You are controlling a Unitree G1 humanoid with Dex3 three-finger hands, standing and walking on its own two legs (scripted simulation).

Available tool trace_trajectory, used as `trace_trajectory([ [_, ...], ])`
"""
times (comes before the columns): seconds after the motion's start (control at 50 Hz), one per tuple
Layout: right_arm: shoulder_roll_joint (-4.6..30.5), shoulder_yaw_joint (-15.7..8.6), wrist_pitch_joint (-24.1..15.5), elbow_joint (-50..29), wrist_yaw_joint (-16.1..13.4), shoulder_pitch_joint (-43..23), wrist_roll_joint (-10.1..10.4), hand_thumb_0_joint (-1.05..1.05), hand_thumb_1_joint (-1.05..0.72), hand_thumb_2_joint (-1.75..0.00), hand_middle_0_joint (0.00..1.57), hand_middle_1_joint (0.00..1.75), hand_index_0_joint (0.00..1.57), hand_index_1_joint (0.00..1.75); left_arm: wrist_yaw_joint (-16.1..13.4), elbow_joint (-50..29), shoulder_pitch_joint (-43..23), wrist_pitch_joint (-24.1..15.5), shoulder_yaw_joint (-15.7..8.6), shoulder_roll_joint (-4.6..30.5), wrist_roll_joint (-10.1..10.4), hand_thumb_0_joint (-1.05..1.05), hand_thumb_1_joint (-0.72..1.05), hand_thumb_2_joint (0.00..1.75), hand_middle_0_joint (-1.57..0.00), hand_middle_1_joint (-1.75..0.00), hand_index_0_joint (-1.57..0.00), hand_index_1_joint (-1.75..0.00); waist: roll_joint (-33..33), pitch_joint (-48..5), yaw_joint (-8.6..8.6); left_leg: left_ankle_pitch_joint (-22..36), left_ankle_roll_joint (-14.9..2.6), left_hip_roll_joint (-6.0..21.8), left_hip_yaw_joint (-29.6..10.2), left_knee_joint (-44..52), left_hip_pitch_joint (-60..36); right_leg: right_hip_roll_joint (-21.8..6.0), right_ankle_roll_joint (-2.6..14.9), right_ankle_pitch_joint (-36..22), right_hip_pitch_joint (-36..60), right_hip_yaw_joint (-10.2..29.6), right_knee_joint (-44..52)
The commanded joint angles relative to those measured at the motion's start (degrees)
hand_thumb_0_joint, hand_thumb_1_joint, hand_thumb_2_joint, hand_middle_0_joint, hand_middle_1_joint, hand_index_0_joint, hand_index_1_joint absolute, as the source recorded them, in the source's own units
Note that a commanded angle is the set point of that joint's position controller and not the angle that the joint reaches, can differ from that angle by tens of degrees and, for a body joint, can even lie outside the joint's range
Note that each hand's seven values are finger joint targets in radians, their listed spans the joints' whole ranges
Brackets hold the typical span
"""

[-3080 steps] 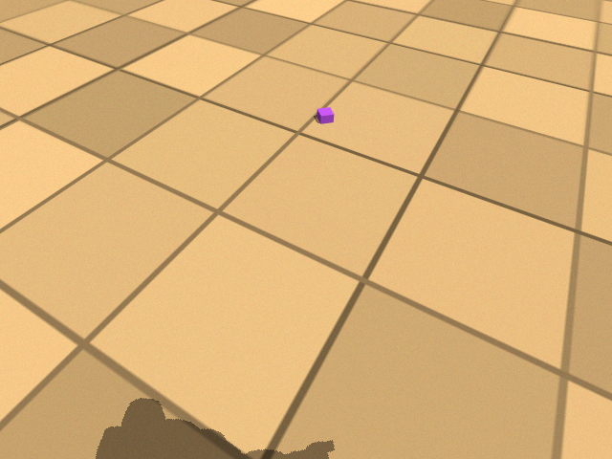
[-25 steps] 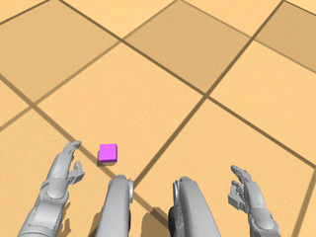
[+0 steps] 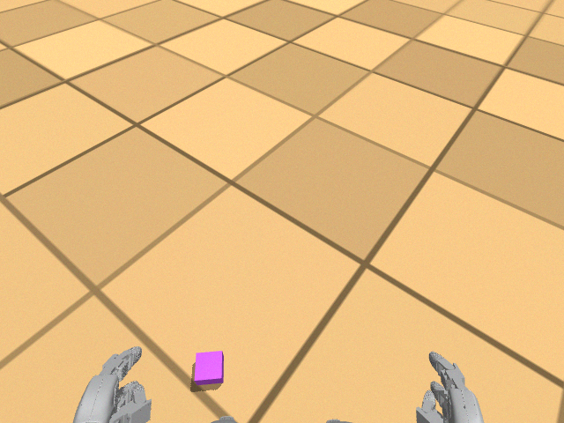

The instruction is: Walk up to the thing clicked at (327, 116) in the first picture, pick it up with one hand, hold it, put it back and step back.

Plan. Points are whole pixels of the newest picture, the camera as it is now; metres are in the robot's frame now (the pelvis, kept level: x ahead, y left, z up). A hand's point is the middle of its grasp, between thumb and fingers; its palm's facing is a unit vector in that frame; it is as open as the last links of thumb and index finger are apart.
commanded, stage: home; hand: left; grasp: from above
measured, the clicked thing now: (209, 367) +0.40 +0.20 -0.68
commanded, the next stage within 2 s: none
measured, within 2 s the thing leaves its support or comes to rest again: neither
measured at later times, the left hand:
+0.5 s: hand out of the picture +0.15 +0.18 -0.04, palm faces +0.06 -0.98 -0.20, open 7.4 cm
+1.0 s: hand out of the picture +0.15 +0.18 -0.04, palm faces +0.05 -0.98 -0.20, open 7.4 cm
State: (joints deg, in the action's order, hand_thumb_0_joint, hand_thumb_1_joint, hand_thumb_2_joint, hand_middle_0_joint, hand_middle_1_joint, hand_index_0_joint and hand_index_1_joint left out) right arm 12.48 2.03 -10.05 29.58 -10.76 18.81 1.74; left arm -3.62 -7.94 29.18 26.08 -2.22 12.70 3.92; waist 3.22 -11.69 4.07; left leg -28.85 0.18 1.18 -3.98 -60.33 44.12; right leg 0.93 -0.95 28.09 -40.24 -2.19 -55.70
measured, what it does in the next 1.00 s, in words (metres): stands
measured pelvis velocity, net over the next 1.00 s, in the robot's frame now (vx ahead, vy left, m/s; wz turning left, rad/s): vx -0.01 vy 0.00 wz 0.01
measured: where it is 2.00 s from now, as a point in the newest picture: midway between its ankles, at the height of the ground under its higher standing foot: outside the picture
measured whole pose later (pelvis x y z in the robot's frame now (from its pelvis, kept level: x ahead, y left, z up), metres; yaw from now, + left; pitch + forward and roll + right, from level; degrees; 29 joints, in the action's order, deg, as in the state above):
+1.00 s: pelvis -0.01 +0.00 +0.00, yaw +0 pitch +9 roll -3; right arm 12.9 2.0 -14.8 30.6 -11.0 17.3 0.4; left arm -1.0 -7.3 29.1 26.1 -1.5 12.9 3.0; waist 2.5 -9.3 2.5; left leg -27.5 0.4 0.9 -3.8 -58.5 40.4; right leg 0.6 -0.9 27.1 -36.9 -2.0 -54.7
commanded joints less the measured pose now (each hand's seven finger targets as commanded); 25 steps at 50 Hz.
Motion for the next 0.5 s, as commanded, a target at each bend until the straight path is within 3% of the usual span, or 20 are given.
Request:
trace_trajectory([
  [0.0,6.2,-2.7,-4.0,-9.1,-0.5,-4.0,-0.7,0.0,-0.9,-0.9,0.2,0.3,0.2,0.3,1.0,-10.6,1.0,-2.1,-2.7,4.7,-0.3,0.0,0.9,0.9,-0.2,-0.3,-0.2,-0.3,-0.4,-2.7,-0.98,16.6,-0.92,-1.1,0.7,11.1,-9.6,1.3,1.39,-14.5,4.6,-1.9,9.6],
  [0.12,7.1,-3.1,-5.7,-9.3,-0.5,-4.7,-1.2,0.0,-0.9,-0.9,0.2,0.3,0.2,0.3,2.2,-9.7,-1.7,-2.2,-2.6,5.1,-0.8,0.0,0.9,0.9,-0.2,-0.3,-0.2,-0.3,-1.6,0.5,-0.61,13.9,-1.05,-1.2,1.0,11.8,-9.6,0.8,1.03,-12.0,4.1,-1.9,10.6],
  [0.3,7.1,-2.9,-6.7,-9.0,-0.1,-5.7,-1.5,0.0,-0.9,-0.9,0.2,0.3,0.2,0.3,2.2,-11.1,-2.8,-2.6,-3.1,6.0,-1.5,0.0,0.9,0.9,-0.2,-0.3,-0.2,-0.3,1.7,-1.0,-1.53,12.0,-0.66,-1.3,1.1,12.7,-10.8,0.6,1.26,-10.3,5.0,-1.6,10.2],
  [0.48,7.2,-2.7,-7.0,-8.8,-0.3,-6.2,-1.5,0.0,-0.9,-0.9,0.2,0.3,0.2,0.3,2.1,-10.7,-2.4,-2.6,-2.7,5.9,-1.3,0.0,0.9,0.9,-0.2,-0.3,-0.2,-0.3,0.1,-1.0,-1.66,10.4,-0.92,-1.2,0.7,12.9,-10.0,0.7,1.07,-9.1,4.8,-1.7,10.6],
])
